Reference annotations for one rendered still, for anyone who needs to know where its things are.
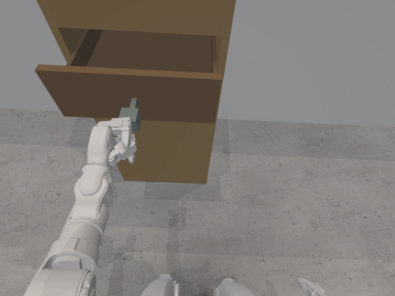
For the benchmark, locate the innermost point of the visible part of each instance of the left robot thigh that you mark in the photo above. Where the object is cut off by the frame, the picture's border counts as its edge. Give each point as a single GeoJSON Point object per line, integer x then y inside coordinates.
{"type": "Point", "coordinates": [162, 287]}

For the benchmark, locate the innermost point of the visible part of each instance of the handle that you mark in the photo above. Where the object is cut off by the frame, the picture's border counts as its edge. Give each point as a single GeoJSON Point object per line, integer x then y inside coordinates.
{"type": "Point", "coordinates": [133, 113]}

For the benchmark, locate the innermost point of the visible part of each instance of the robot thigh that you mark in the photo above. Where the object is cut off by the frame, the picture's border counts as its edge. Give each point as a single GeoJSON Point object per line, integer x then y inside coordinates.
{"type": "Point", "coordinates": [162, 287]}
{"type": "Point", "coordinates": [232, 289]}

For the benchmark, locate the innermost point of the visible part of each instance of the robot right hand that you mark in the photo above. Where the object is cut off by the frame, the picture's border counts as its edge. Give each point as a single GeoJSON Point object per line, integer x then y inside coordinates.
{"type": "Point", "coordinates": [310, 288]}

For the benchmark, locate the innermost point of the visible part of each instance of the robot left hand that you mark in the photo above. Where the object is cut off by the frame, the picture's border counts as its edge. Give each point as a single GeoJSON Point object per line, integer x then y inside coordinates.
{"type": "Point", "coordinates": [102, 142]}

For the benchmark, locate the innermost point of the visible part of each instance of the left robot forearm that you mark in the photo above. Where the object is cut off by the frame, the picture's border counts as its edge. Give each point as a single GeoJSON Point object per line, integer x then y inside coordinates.
{"type": "Point", "coordinates": [78, 244]}

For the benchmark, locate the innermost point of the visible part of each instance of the left robot upper arm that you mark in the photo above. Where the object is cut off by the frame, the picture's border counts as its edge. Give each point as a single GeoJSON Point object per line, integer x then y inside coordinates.
{"type": "Point", "coordinates": [64, 282]}

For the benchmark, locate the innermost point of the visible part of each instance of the cabinet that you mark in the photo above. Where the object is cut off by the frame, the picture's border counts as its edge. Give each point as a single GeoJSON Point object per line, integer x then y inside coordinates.
{"type": "Point", "coordinates": [167, 151]}

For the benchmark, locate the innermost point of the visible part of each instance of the drawer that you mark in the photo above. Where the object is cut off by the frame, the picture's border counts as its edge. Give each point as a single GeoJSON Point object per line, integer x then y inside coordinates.
{"type": "Point", "coordinates": [173, 76]}

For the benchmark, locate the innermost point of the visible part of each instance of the right robot thigh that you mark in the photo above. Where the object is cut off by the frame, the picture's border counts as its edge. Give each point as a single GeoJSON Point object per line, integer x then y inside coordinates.
{"type": "Point", "coordinates": [232, 289]}

